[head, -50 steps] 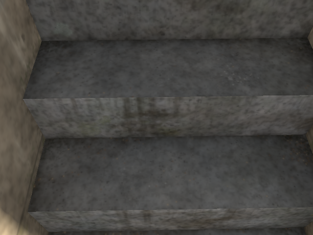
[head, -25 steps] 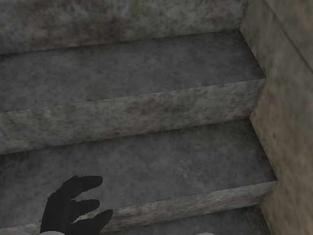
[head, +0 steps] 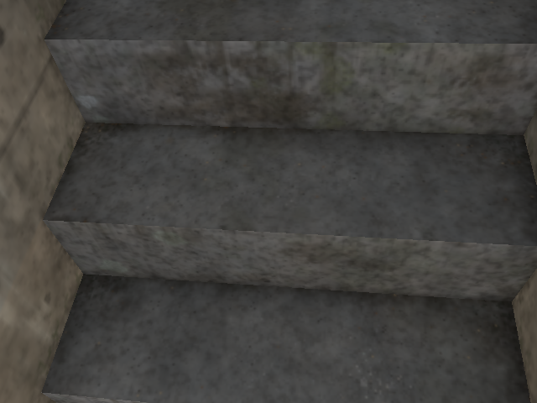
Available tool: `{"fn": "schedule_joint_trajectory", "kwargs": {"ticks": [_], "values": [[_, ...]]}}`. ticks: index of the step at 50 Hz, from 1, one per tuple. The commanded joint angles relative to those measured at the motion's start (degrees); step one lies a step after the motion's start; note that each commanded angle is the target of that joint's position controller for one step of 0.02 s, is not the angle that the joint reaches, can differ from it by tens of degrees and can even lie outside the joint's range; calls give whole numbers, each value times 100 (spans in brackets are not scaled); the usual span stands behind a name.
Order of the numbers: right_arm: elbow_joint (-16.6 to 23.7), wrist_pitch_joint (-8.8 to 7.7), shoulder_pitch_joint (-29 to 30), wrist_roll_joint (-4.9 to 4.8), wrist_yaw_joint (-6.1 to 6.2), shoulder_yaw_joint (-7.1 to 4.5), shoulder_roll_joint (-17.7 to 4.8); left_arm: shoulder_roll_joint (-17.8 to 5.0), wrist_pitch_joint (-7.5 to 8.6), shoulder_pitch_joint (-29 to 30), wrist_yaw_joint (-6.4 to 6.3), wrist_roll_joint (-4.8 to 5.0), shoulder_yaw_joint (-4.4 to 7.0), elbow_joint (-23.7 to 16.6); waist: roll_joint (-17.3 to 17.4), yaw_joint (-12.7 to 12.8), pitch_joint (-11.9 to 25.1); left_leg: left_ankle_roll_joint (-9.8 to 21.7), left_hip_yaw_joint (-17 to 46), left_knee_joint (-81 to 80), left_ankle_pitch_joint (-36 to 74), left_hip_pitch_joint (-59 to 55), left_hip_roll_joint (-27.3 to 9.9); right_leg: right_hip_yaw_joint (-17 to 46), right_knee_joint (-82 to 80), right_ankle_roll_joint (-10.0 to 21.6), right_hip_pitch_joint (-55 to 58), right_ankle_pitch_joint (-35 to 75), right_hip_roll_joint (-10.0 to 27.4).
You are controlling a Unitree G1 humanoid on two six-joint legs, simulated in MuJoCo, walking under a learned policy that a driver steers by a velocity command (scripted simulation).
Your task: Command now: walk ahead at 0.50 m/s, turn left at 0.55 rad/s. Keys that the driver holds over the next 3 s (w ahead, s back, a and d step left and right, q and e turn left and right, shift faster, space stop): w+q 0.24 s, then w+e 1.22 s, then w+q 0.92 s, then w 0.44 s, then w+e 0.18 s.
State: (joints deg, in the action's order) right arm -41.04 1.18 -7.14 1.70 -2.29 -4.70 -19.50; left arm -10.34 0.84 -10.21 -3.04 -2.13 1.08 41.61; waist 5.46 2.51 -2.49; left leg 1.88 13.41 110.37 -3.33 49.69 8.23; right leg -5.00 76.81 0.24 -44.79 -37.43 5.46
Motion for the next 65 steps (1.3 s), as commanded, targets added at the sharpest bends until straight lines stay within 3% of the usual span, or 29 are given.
{"fn": "schedule_joint_trajectory", "kwargs": {"ticks": [1, 6, 11, 13, 14, 15, 17, 19, 20, 21, 22, 23, 24, 25, 26, 28, 29, 30, 32, 33, 35, 39, 48, 50, 51, 52, 58, 62, 65], "values": [[-198, -110, -1216, -299, -503, 394, 183, 81, 435, 762, 203, -64, -174, -239, -1083, -513, 854, 206, 178, 1284, 155, 911, -466, 2662, -3723, 1281, 193, -197, 941], [-752, -498, -1268, -114, -343, 215, -355, -517, 789, 794, 318, 287, -86, 208, -643, -677, 1039, -117, -332, -723, 167, 264, -1175, 1256, -3355, 746, 1351, 1073, 1131], [-176, -594, 129, -85, 40, 236, -383, -989, 43, -14, 61, 93, 128, 272, -400, 377, 942, -436, -1061, -6478, -1373, -184, -1410, 541, -2291, 123, 3660, 2074, 1046], [-1087, -619, -732, 4, -329, -143, -1647, -665, -98, -1632, 168, -518, 113, 374, 1061, 1051, 1512, 1040, -1043, -6669, 4833, -3947, -1428, -317, 659, -737, 1391, 1725, -968], [-1946, -798, -2336, 409, -385, -111, -1299, -1103, 22, -206, 366, -31, 245, 619, 1160, -282, 517, 982, -764, -8168, 3409, -4276, -1433, 295, 2688, -91, -169, 774, -822], [-2284, -638, -2839, 730, -390, 216, 130, -958, -58, 560, 314, 3, 171, 415, 329, -665, -380, 451, -1272, -9667, 2246, -4530, -1314, 667, 2838, 761, -680, 1268, -399], [-2427, -293, -2947, 480, -713, 876, 1395, -633, -320, 896, 499, -103, 33, 262, 51, -250, -860, 675, -810, -11469, 3428, -5832, -1734, 1147, 3697, 1190, -1318, 1540, -1277], [-2481, -247, -4107, 456, -868, 664, 210, 25, -245, 1715, 871, 188, -229, -828, 1083, -248, 906, 1881, -439, -8358, 9456, -8758, -2850, 565, 5684, 845, -4330, 263, -1914], [-1638, -614, -3109, 386, 77, 65, -443, 199, 341, 1568, 240, 342, -64, -696, 630, -1000, 646, 1181, -795, -7832, 8141, -9549, -2899, 661, 5944, 610, -5740, -1076, -1640], [-1528, -742, -2848, 466, 397, 97, -468, 340, 533, 2194, 26, 310, -238, -1063, 233, -840, 729, 961, -956, -8162, 7087, -8911, -2913, 821, 5647, 619, -5731, -1171, -1363], [-2697, -563, -3430, 534, -341, 384, -457, 487, 199, 1382, 268, 210, -593, -1505, 472, 445, 2580, 1092, -288, -7735, 5833, -8936, -3522, 1308, 4106, 634, -4983, -531, -531], [-1232, -767, -1590, 214, 414, 184, -247, 258, 234, 2254, 17, -57, -475, -1277, -695, -271, 471, 719, -1618, -9692, 6790, -6867, -2879, 56, 2875, 601, -3911, -1007, -754], [-1541, -519, -214, 103, -443, 36, -1538, 305, -252, 1057, 450, 21, -683, -1847, 21, 1931, 1029, 1502, -352, -9793, 6315, -4462, -3814, 809, -227, 249, -1079, -1289, -370], [-1555, -610, -1790, 173, -702, 74, -1350, 7, -380, 1176, 698, 463, -543, -1113, -65, 756, 1508, 2077, -67, -9456, 10013, -2110, -3727, 31, 1427, 189, 1689, 617, -915], [-1231, -910, -1548, -592, 300, 150, -409, -861, -119, -12, 316, 287, -80, -109, -869, 324, 2505, 1094, -1677, -7766, 13575, -3663, -2517, -586, 839, 919, 3064, -72, -1651], [-1151, -983, -2008, -681, 431, 61, -963, -881, -221, -1352, 132, 476, 63, 464, -761, 439, 3230, 446, -1224, -5638, 11303, -2954, -2153, 73, -1007, 1473, 4336, 533, -1525], [-1070, -922, -1202, -422, 398, 33, -758, -635, -287, -1630, 74, 321, 47, 714, -1469, 916, 2933, 312, -1070, -3500, 4659, -2363, -1291, 1381, -2723, 1774, 4457, 1560, -871], [-658, -757, -185, 93, 371, 256, 222, -893, -382, -536, 15, 142, 201, 643, -1715, 441, 2169, 49, -1018, -745, 759, -1143, -344, 3690, -3869, 2307, 3251, 1330, -56], [164, -416, 267, 259, 326, 385, 925, -855, -279, -400, -40, 96, 344, 819, -728, 60, 806, 219, -690, 319, 124, -107, -435, 4898, -4885, 2138, 1563, -1544, 247], [-377, -240, -154, -60, -120, 173, -55, -181, 45, -671, 540, 87, -87, 604, -465, 591, -198, 647, 593, 1195, -259, 1479, 46, 4218, -4794, 1771, 1495, -1165, -37], [-235, -377, -347, 87, -134, 331, 449, 332, 333, -2, 711, 178, -179, 1076, -297, -335, 7, 803, 304, 896, -419, 1778, -546, 3848, -4607, 1624, 799, -726, -62], [-64, -188, -500, -88, -91, 288, 319, -348, 647, 2069, 679, 101, 37, 265, -861, -1205, 613, 84, -1542, -1654, -786, -1616, -806, 1388, -5554, 1300, -2005, 685, -721], [-37, -348, 240, 111, 233, 508, 770, -708, 348, 130, 832, 150, 138, 563, -1228, -106, 849, -424, -1817, -7703, -1784, -1922, -630, 3203, -4298, 2152, 2609, 2086, 111], [-561, -636, -1573, 160, 262, 289, 139, -137, 246, 7, 842, -78, 56, 736, -139, -653, 1335, 839, 190, -8386, -520, -4010, -1679, 2323, -1333, 1276, 1078, 2553, -822], [-670, -614, -1809, 160, 233, 130, -565, 177, 324, -318, 858, -218, -12, 566, 1431, -459, 1569, 2631, 3160, -8797, 522, -6275, -3155, 1683, 872, 467, -2318, 900, -1413], [-1125, -625, -1978, 402, 90, 185, -241, -87, 388, -102, 860, -93, -28, 707, 575, -595, 1085, 2669, 3760, -8856, -432, -6368, -3527, 2043, 3764, 444, -4018, 1350, -1172], [-2575, -314, -2522, 683, -196, 734, 1392, 360, 73, 1897, 714, 328, -413, -121, -516, -381, 360, 1049, -343, -9231, -443, -4522, -2464, 1130, 6589, 1948, -5717, 1989, -427], [-2766, -501, -2338, 826, -182, 722, 1030, -4, -141, 2973, 661, 535, -509, -607, -488, -197, 451, 566, -1519, -10449, -476, -2683, -2031, 153, 4135, 1959, -4050, 2654, 178], [-2554, -381, -2799, 400, -242, 562, 270, 207, -390, 3293, 920, 493, -510, -549, 364, -94, 861, 631, -1905, -11154, 3989, -1733, -2142, -1120, 2815, 1776, -1478, 2543, -484]]}}
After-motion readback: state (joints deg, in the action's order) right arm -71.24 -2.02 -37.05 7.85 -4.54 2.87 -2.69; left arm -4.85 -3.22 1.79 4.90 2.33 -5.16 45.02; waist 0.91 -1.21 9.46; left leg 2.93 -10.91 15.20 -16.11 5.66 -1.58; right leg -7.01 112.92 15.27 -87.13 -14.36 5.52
